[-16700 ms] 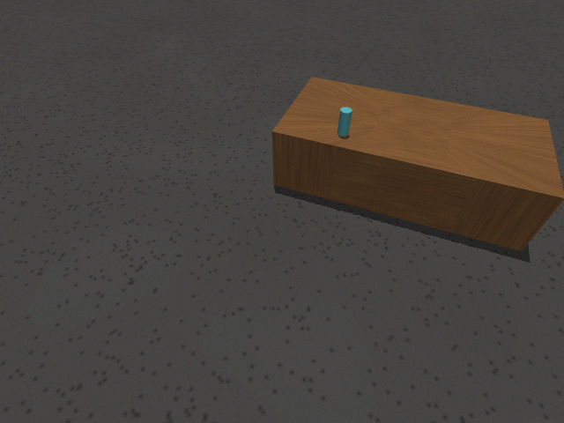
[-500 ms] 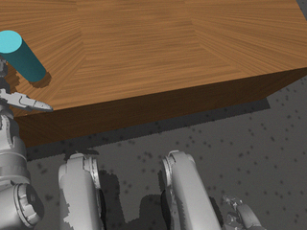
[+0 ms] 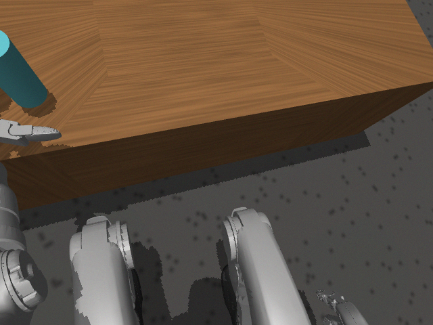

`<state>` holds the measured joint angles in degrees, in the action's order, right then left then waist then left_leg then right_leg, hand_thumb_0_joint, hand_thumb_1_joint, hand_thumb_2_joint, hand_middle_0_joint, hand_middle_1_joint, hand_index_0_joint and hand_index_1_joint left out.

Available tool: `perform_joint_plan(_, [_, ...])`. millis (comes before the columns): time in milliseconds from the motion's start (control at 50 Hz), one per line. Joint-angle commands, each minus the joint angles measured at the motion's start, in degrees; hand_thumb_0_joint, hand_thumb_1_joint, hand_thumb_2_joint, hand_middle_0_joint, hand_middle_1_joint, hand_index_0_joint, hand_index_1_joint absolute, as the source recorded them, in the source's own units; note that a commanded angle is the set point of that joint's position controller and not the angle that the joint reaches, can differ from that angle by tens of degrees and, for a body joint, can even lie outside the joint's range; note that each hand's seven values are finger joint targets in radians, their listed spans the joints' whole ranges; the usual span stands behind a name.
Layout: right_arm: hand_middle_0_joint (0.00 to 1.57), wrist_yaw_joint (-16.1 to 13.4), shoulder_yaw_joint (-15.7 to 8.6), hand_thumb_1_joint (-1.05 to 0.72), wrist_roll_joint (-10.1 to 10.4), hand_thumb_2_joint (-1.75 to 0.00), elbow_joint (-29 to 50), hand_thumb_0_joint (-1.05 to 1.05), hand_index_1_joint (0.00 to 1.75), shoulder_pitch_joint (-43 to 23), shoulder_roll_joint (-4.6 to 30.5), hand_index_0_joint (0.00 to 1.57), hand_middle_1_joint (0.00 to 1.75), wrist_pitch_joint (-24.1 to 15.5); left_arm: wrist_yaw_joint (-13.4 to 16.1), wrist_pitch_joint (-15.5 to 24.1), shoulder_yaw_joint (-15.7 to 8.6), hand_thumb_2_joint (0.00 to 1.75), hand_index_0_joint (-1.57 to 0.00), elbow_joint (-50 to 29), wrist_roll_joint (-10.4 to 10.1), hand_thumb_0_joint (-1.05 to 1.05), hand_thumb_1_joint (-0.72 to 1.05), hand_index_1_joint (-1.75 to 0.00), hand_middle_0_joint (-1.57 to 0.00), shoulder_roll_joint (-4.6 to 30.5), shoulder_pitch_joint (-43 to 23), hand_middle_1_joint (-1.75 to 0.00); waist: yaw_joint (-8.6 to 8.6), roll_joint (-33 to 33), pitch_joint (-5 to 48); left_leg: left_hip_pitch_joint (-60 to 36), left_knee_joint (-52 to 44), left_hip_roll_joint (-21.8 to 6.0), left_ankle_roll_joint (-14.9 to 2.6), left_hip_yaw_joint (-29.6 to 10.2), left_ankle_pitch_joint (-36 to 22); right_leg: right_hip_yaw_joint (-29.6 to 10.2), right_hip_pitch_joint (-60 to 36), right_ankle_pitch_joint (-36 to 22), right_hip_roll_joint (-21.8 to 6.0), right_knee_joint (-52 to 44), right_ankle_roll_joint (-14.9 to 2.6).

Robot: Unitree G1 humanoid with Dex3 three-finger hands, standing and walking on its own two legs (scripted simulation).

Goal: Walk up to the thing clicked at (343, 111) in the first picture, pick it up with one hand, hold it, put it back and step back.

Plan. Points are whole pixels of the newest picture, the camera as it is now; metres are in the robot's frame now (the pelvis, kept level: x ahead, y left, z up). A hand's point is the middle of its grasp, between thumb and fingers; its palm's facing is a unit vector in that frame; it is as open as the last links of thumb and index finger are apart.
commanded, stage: close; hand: left
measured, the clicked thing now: (11, 72) +0.53 +0.29 +0.01
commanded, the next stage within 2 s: settle in 0.22 s
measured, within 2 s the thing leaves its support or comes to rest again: leaves its support in 0.56 s
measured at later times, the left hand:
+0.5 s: hand (13, 89) +0.50 +0.29 +0.01, palm faces +0.24 -0.97 -0.05, open 7.7 cm
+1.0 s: hand out of the picture +0.49 +0.30 +0.09, palm faces +0.27 -0.96 -0.04, open 7.7 cm
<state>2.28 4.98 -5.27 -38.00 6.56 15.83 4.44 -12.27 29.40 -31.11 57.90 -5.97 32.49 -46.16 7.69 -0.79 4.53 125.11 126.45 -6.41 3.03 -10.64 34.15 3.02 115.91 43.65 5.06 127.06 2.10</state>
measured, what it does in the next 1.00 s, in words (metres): rises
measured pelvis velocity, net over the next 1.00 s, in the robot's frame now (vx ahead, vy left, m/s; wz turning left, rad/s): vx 0.01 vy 0.00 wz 0.03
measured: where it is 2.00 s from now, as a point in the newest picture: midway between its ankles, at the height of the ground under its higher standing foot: (188, 321)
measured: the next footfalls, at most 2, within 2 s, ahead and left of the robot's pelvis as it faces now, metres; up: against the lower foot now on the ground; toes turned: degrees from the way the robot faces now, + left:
none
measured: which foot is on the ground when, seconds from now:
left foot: down 0.00-1.00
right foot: down 0.00-1.00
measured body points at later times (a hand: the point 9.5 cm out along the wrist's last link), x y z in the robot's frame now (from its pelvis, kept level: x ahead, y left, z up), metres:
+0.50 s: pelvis +0.00 +0.00 +0.00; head +0.22 +0.05 +0.39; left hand +0.48 +0.34 +0.01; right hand +0.11 -0.26 -0.12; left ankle +0.10 +0.16 -0.35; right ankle +0.08 -0.12 -0.35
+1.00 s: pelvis +0.01 +0.00 +0.07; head +0.21 +0.06 +0.47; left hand +0.47 +0.35 +0.10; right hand +0.12 -0.26 -0.05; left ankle +0.10 +0.16 -0.35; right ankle +0.08 -0.12 -0.35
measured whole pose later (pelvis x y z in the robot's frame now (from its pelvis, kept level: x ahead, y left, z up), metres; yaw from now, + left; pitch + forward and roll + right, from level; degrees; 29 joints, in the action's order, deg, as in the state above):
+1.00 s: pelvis +0.01 +0.00 +0.07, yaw +2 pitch +34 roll -6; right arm 0.4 2.6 -2.1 -36.7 9.2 15.1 3.7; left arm -11.6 21.4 -28.6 50.9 -6.4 31.1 -44.8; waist 6.6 0.6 8.7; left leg 114.3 113.3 -6.8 2.5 -7.8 33.9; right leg 2.1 105.7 42.4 3.9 113.5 1.7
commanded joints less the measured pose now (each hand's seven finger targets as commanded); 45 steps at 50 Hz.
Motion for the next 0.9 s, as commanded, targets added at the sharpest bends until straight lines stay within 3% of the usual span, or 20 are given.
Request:
perform_joint_plan(0, [0.20,-1.0,-3.9,-0.94,0.2,-0.90,2.4,0.00,0.30,7.7,12.0,0.20,0.30,-0.5,-0.4,3.9,-1.4,0.37,-0.63,-11.6,-1.1,0.00,-0.37,-0.52,-0.61,15.8,-19.2,-0.54,0.26,11.3,36.6,-30.2,-11.2,0.9,-4.06,5.7,-1.8,4.3,-13.4,-10.1,0.3,-17.0,-3.68])
perform_joint_plan(80, [0.20,-0.9,-3.6,-0.93,-0.1,-0.90,1.7,0.00,0.30,8.6,12.5,0.20,0.30,-0.6,-1.0,4.0,-1.8,0.48,-0.73,-11.4,-1.2,0.00,-0.28,-0.63,-0.72,16.8,-20.3,-0.64,0.67,12.9,37.2,-31.6,-10.3,0.7,-3.95,5.3,-4.3,4.9,-12.8,-12.4,0.3,-15.4,-3.69])
perform_joint_plan(140, [0.20,-0.8,-3.5,-0.93,-0.4,-0.90,1.8,0.00,0.30,8.8,12.2,0.20,0.30,-0.5,-0.9,3.8,-2.0,0.56,-0.82,-11.7,-0.8,0.00,-0.22,-0.72,-0.80,17.7,-21.0,-0.73,0.09,13.7,38.5,-32.0,-10.1,0.7,-3.90,5.5,-5.3,4.8,-13.7,-13.0,0.4,-15.4,-3.69])
perform_joint_plan(180, [0.20,-0.6,-3.4,-0.93,-0.3,-0.90,2.0,0.00,0.30,8.6,12.2,0.20,0.30,-0.4,-1.0,3.5,-1.6,0.62,-0.87,-11.4,-0.8,0.00,-0.19,-0.78,-0.86,17.2,-20.7,-0.80,0.29,13.3,37.3,-30.8,-10.4,0.7,-3.94,5.7,-4.2,4.7,-14.1,-12.1,0.5,-15.9,-3.61])
perform_joint_plan(240, [0.20,-0.6,-3.5,-0.93,-0.4,-0.90,2.2,0.00,0.30,9.2,12.2,0.20,0.30,-0.1,-0.7,2.8,-2.1,0.69,-0.96,-12.1,-0.8,0.00,-0.11,-0.86,-0.95,17.1,-19.9,-0.87,-0.46,13.4,40.3,-32.6,-10.1,0.7,-3.97,5.9,-6.4,4.6,-15.7,-13.9,0.5,-15.9,-3.54])
perform_joint_plan(300, [0.20,-0.6,-4.0,-0.92,-0.3,-0.90,2.4,0.00,0.30,9.0,12.3,0.20,0.30,0.0,-0.8,2.1,-0.9,0.76,-1.04,-12.8,-0.7,0.00,-0.04,-0.95,-1.02,15.5,-19.3,-0.96,-0.50,13.8,40.0,-33.9,-10.7,0.7,-3.89,5.6,-6.1,4.8,-14.4,-13.5,0.5,-16.2,-3.71])
perform_joint_plan(320, [0.20,-0.6,-4.0,-0.93,-0.3,-0.90,2.1,0.00,0.30,9.1,12.1,0.20,0.30,0.0,-0.7,1.7,0.0,0.84,-1.02,-11.9,-0.5,0.00,0.01,-1.02,-1.02,14.0,-18.8,-1.02,0.05,14.5,39.0,-34.4,-10.9,0.6,-3.76,5.4,-6.2,5.1,-13.4,-13.6,0.5,-15.8,-3.81])
perform_joint_plan(380, [0.20,-0.8,-4.3,-0.93,-0.1,-0.90,2.2,0.00,0.30,9.4,12.3,0.20,0.30,0.2,-0.3,1.3,-1.4,0.92,-1.08,-15.4,-0.2,0.00,0.05,-1.08,-1.07,17.0,-19.8,-1.08,-0.93,14.0,40.6,-34.2,-10.7,0.7,-4.08,6.0,-7.5,4.3,-15.8,-15.1,0.4,-16.9,-3.61])
perform_joint_plan(440, [0.20,-0.9,-4.5,-0.92,0.2,-0.90,2.4,0.00,0.30,9.4,12.0,0.20,0.30,0.4,-0.2,0.7,-1.1,0.96,-1.12,-16.5,-0.2,0.00,0.13,-1.12,-1.11,17.1,-20.1,-1.12,-0.42,13.3,41.3,-34.1,-11.4,0.7,-4.24,5.8,-7.2,4.1,-17.0,-15.1,0.4,-17.8,-3.47])
perform_joint_plan(500, [0.20,-1.2,-4.5,-0.92,0.6,-0.90,2.6,0.00,0.30,9.8,11.5,0.20,0.30,0.4,0.4,0.3,-2.4,1.04,-1.17,-18.7,-0.8,0.00,0.18,-1.19,-1.16,18.2,-20.2,-1.19,-0.89,12.1,42.5,-34.2,-12.1,0.7,-4.46,5.9,-7.8,3.5,-19.7,-15.8,0.3,-19.0,-3.22])
perform_joint_plan(560, [0.20,-1.5,-4.9,-0.92,1.0,-0.90,3.0,0.00,0.30,9.8,11.3,0.20,0.30,0.3,0.5,-0.3,-1.4,1.10,-1.21,-20.2,-1.6,0.00,0.20,-1.26,-1.20,16.5,-21.4,-1.26,-0.45,12.8,42.9,-36.2,-13.9,0.8,-4.40,5.7,-6.6,3.5,-19.1,-14.4,0.2,-20.2,-3.43])
perform_joint_plan(600, [0.20,-1.7,-5.1,-0.92,1.3,-0.90,3.0,0.00,0.30,9.5,11.0,0.20,0.30,0.3,0.7,-0.8,-0.9,1.12,-1.23,-20.7,-1.1,0.00,0.21,-1.27,-1.21,17.1,-21.6,-1.28,-0.99,14.2,42.7,-37.2,-15.3,0.8,-4.20,5.9,-5.2,3.0,-18.9,-13.0,0.1,-21.2,-3.68])
perform_joint_plan(620, [0.20,-1.8,-5.4,-0.92,1.4,-0.90,3.3,0.00,0.30,9.8,11.1,0.20,0.30,0.2,0.9,-1.0,-2.1,1.13,-1.23,-21.9,-0.8,0.00,0.22,-1.28,-1.22,18.4,-20.6,-1.29,-1.62,13.6,44.2,-39.0,-15.9,0.7,-4.29,5.8,-6.2,2.9,-19.7,-13.8,0.1,-21.9,-3.65])
perform_joint_plan(660, [0.20,-2.0,-5.6,-0.92,1.5,-0.90,3.3,0.00,0.30,10.0,10.6,0.20,0.30,0.1,1.0,-1.7,-0.1,1.14,-1.24,-23.2,-1.0,0.00,0.22,-1.29,-1.22,16.2,-22.1,-1.30,-0.91,14.6,43.9,-39.7,-16.5,0.8,-4.32,6.1,-7.0,2.2,-20.3,-14.7,-0.1,-23.1,-3.64])
perform_joint_plan(680, [0.20,-2.1,-5.8,-0.91,1.8,-0.90,3.6,0.00,0.30,10.1,10.6,0.20,0.30,0.1,1.3,-2.1,-0.8,1.15,-1.25,-23.1,-1.1,0.00,0.19,-1.31,-1.23,16.5,-21.0,-1.31,-1.54,13.9,44.5,-39.9,-17.5,0.9,-4.37,6.2,-6.8,2.0,-21.4,-14.5,-0.2,-23.9,-3.62])
perform_joint_plan(700, [0.20,-2.2,-5.9,-0.91,2.0,-0.90,3.4,0.00,0.30,9.9,10.3,0.20,0.30,0.0,1.3,-2.7,0.4,1.15,-1.25,-22.1,-1.1,0.00,0.19,-1.31,-1.24,14.9,-20.6,-1.31,-1.13,13.7,42.2,-40.0,-18.4,0.8,-4.32,6.1,-5.8,2.1,-20.1,-13.5,-0.2,-24.5,-3.72])
perform_joint_plan(820, [0.20,-2.8,-6.4,-0.90,2.9,-0.89,3.7,0.00,0.30,10.0,10.1,0.20,0.30,-0.6,1.3,-4.2,0.8,1.15,-1.26,-19.6,-1.1,0.00,0.21,-1.31,-1.24,13.9,-18.0,-1.32,-1.03,11.2,38.5,-40.3,-22.0,1.1,-4.50,5.8,-3.5,1.7,-20.2,-11.6,-0.6,-27.9,-3.89])
perform_joint_plan(860, [0.20,-2.8,-6.5,-0.90,3.2,-0.89,3.6,0.00,0.30,10.3,10.2,0.20,0.30,-1.0,0.9,-4.3,1.0,1.16,-1.27,-18.5,-1.7,0.00,0.22,-1.32,-1.24,13.2,-18.1,-1.33,-0.13,9.4,36.4,-39.1,-22.6,1.0,-4.61,5.6,-3.5,1.6,-21.1,-11.9,-0.7,-29.0,-3.62])
perform_joint_plan(880, [0.20,-2.8,-6.5,-0.90,3.2,-0.89,3.8,0.00,0.30,10.2,10.2,0.20,0.30,-1.2,0.7,-4.2,0.9,1.16,-1.27,-19.5,-1.9,0.00,0.23,-1.32,-1.24,12.9,-18.4,-1.33,-0.66,10.0,37.3,-40.9,-23.3,1.0,-4.53,5.3,-3.7,1.8,-20.4,-12.1,-0.8,-28.8,-3.88])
